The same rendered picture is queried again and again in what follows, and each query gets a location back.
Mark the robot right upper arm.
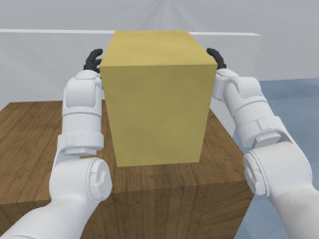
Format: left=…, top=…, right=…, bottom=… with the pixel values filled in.
left=243, top=140, right=319, bottom=239

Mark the carton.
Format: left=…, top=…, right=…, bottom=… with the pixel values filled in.
left=99, top=30, right=218, bottom=167

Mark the robot right hand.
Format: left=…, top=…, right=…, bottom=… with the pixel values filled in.
left=206, top=48, right=226, bottom=70

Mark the pedestal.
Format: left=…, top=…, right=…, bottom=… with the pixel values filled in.
left=0, top=99, right=255, bottom=239

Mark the robot left upper arm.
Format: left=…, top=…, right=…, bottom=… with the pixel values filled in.
left=0, top=157, right=113, bottom=239

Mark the right robot forearm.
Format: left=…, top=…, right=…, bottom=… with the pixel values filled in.
left=212, top=68, right=313, bottom=182

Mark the left robot forearm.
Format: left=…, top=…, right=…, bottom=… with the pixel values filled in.
left=49, top=70, right=104, bottom=196

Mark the robot left hand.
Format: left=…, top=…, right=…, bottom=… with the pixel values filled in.
left=83, top=49, right=103, bottom=90

